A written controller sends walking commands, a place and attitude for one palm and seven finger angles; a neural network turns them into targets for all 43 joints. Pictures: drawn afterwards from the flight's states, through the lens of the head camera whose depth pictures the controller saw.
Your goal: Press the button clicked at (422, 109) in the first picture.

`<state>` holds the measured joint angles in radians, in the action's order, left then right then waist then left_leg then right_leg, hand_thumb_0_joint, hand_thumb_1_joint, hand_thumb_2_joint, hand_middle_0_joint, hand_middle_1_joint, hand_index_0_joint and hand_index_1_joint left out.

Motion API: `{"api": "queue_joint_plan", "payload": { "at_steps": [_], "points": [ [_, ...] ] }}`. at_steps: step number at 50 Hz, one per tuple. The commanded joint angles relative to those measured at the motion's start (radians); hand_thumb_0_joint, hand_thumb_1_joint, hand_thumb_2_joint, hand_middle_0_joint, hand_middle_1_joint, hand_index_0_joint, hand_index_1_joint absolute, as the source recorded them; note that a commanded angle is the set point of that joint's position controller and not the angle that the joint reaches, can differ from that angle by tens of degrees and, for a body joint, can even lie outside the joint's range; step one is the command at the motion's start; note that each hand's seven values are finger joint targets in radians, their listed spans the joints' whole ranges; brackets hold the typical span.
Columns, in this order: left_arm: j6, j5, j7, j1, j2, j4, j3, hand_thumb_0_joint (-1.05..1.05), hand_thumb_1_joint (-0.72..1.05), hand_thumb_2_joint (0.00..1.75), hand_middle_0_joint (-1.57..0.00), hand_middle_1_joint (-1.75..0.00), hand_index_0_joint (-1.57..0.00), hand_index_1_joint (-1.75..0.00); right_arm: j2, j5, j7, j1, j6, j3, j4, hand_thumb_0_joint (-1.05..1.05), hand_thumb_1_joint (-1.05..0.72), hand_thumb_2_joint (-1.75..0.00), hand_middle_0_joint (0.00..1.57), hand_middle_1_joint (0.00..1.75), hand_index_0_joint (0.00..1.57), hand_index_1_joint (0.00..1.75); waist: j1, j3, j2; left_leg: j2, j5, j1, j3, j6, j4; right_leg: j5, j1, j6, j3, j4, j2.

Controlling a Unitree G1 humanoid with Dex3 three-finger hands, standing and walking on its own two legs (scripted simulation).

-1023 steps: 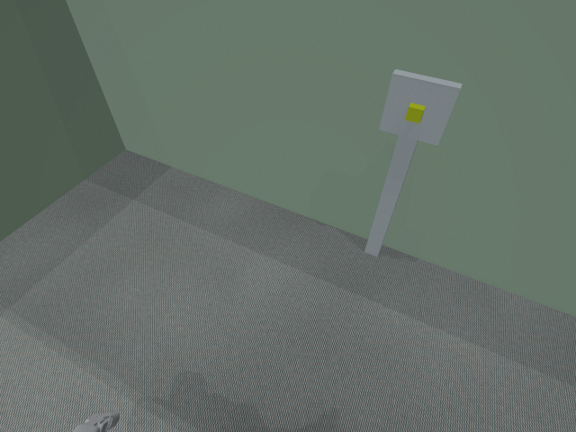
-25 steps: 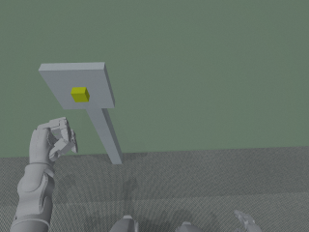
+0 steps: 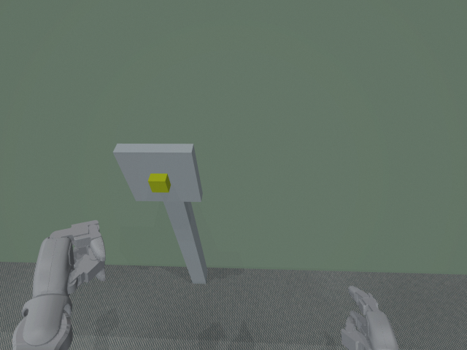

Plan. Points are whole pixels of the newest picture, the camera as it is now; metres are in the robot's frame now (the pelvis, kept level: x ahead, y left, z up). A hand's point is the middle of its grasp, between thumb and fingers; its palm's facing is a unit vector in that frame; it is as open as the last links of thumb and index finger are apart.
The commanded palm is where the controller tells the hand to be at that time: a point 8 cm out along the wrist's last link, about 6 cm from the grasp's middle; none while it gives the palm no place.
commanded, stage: draw the hand back to the body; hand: left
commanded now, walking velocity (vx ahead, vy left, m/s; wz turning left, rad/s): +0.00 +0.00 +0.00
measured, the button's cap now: (160, 182) +0.49 +0.23 -0.03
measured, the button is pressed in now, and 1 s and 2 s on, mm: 0 0 0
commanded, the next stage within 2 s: step back with the hand held close in 0.68 s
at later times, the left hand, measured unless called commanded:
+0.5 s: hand (39, 255) +0.18 +0.24 +0.18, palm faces +0.41 -0.81 -0.43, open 3.1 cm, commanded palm +0.14 +0.28 +0.19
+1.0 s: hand (43, 267) +0.18 +0.24 +0.17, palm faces +0.35 -0.82 -0.45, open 3.1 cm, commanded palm +0.11 +0.28 +0.19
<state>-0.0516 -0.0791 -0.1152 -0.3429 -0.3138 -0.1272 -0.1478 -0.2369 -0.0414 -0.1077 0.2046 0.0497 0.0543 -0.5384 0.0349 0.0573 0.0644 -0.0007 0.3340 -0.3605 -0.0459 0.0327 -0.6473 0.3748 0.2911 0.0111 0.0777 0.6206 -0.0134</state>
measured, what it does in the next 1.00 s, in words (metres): stands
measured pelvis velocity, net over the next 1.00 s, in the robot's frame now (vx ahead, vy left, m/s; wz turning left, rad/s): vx -0.02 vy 0.00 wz -0.01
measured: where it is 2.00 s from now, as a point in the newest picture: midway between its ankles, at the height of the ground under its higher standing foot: outside the picture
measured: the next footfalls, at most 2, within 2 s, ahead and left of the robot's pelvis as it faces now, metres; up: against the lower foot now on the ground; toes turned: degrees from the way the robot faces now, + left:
right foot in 1.74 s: -0.14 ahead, -0.10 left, +0.00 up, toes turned +3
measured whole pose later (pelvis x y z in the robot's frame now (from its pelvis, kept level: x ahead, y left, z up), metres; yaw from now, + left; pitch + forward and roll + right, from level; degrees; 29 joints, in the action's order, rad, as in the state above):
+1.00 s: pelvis -0.02 +0.00 +0.02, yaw -1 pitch -1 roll -1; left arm -0.13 -0.06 -0.11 -0.56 -0.33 -0.48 -0.33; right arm -0.24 0.00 -0.07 0.17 0.03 0.02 -0.57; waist 0.01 -0.03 0.07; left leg 0.01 0.21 -0.23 -0.05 0.03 -0.45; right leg 0.22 0.14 0.01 0.07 0.38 0.01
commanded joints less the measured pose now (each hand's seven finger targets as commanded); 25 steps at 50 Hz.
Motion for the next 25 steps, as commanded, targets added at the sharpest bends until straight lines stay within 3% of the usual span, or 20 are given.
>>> {"api": "queue_joint_plan", "payload": {
  "at_steps": [1, 2, 6, 8, 11, 16, 19, 20, 23, 25],
  "points": [
    [-0.045, 0.009, -0.033, 0.084, -0.17, -0.299, -0.116, 0.0, 0.9, 0.9, -1.3, -1.5, -1.3, -1.5, -0.104, 0.005, -0.004, -0.102, 0.06, -0.045, 0.137, 0.0, -0.9, -0.9, 0.2, 0.3, 0.2, 0.3, -0.011, 0.099, -0.013, 0.029, -0.288, 0.207, 0.069, 0.006, 0.146, -0.308, -0.046, 0.013, -0.036, -0.15, -0.009],
    [-0.039, 0.008, -0.031, 0.06, -0.184, -0.308, -0.133, 0.0, 0.9, 0.9, -1.3, -1.5, -1.3, -1.5, -0.108, 0.008, -0.003, -0.109, 0.063, -0.047, 0.13, 0.0, -0.9, -0.9, 0.2, 0.3, 0.2, 0.3, -0.004, 0.085, -0.061, 0.03, -0.298, 0.204, 0.067, 0.009, 0.151, -0.323, -0.063, 0.012, -0.039, -0.168, -0.006],
    [-0.037, 0.007, -0.026, -0.023, -0.167, -0.393, -0.151, 0.0, 0.9, 0.9, -1.3, -1.5, -1.3, -1.5, -0.096, 0.014, 0.01, -0.117, 0.072, -0.044, 0.126, 0.0, -0.9, -0.9, 0.2, 0.3, 0.2, 0.3, 0.006, 0.073, -0.006, 0.032, -0.381, 0.262, 0.059, 0.004, 0.183, -0.379, -0.113, 0.009, -0.035, -0.192, -0.01],
    [-0.035, 0.007, -0.021, -0.047, -0.167, -0.429, -0.159, 0.0, 0.9, 0.9, -1.3, -1.5, -1.3, -1.5, -0.096, 0.017, 0.017, -0.126, 0.075, -0.042, 0.121, 0.0, -0.9, -0.9, 0.2, 0.3, 0.2, 0.3, 0.01, 0.043, 0.0, 0.032, -0.398, 0.265, 0.062, 0.002, 0.202, -0.386, -0.129, 0.011, -0.036, -0.211, -0.006],
    [-0.041, 0.009, -0.021, -0.088, -0.185, -0.496, -0.195, 0.0, 0.9, 0.9, -1.3, -1.5, -1.3, -1.5, -0.093, 0.021, 0.023, -0.122, 0.082, -0.048, 0.12, 0.0, -0.9, -0.9, 0.2, 0.3, 0.2, 0.3, 0.017, 0.075, -0.007, 0.036, -0.47, 0.301, 0.06, 0.002, 0.208, -0.431, -0.162, 0.008, -0.033, -0.217, -0.005],
    [-0.053, 0.009, -0.017, -0.147, -0.201, -0.575, -0.239, 0.0, 0.9, 0.9, -1.3, -1.5, -1.3, -1.5, -0.088, 0.025, 0.032, -0.132, 0.093, -0.052, 0.116, 0.0, -0.9, -0.9, 0.2, 0.3, 0.2, 0.3, 0.028, 0.055, -0.007, 0.036, -0.499, 0.316, 0.055, -0.001, 0.219, -0.456, -0.178, 0.007, -0.034, -0.238, 0.0],
    [-0.059, 0.004, -0.014, -0.181, -0.208, -0.597, -0.271, 0.0, 0.9, 0.9, -1.3, -1.5, -1.3, -1.5, -0.085, 0.027, 0.032, -0.139, 0.095, -0.055, 0.114, 0.0, -0.9, -0.9, 0.2, 0.3, 0.2, 0.3, 0.035, 0.044, -0.024, 0.034, -0.482, 0.312, 0.05, 0.001, 0.224, -0.463, -0.188, 0.007, -0.034, -0.249, 0.002],
    [-0.066, 0.005, -0.012, -0.183, -0.208, -0.627, -0.274, 0.0, 0.9, 0.9, -1.3, -1.5, -1.3, -1.5, -0.084, 0.026, 0.033, -0.142, 0.097, -0.056, 0.116, 0.0, -0.9, -0.9, 0.2, 0.3, 0.2, 0.3, 0.034, 0.055, 0.001, 0.032, -0.479, 0.323, 0.046, 0.0, 0.223, -0.464, -0.191, 0.007, -0.037, -0.252, 0.002],
    [-0.052, 0.005, -0.001, -0.191, -0.145, -0.515, -0.226, 0.0, 0.9, 0.9, -1.3, -1.5, -1.3, -1.5, -0.09, 0.024, 0.033, -0.14, 0.083, -0.061, 0.102, 0.0, -0.9, -0.9, 0.2, 0.3, 0.2, 0.3, 0.017, -0.052, -0.051, 0.035, -0.38, 0.296, 0.041, 0.001, 0.246, -0.394, -0.141, 0.003, -0.035, -0.281, 0.007],
    [-0.053, 0.005, -0.001, -0.164, -0.145, -0.494, -0.231, 0.0, 0.9, 0.9, -1.3, -1.5, -1.3, -1.5, -0.094, 0.027, 0.03, -0.142, 0.075, -0.064, 0.101, 0.0, -0.9, -0.9, 0.2, 0.3, 0.2, 0.3, 0.018, -0.069, -0.054, 0.031, -0.315, 0.287, 0.044, 0.004, 0.261, -0.335, -0.134, 0.002, -0.036, -0.293, 0.008]
  ]
}}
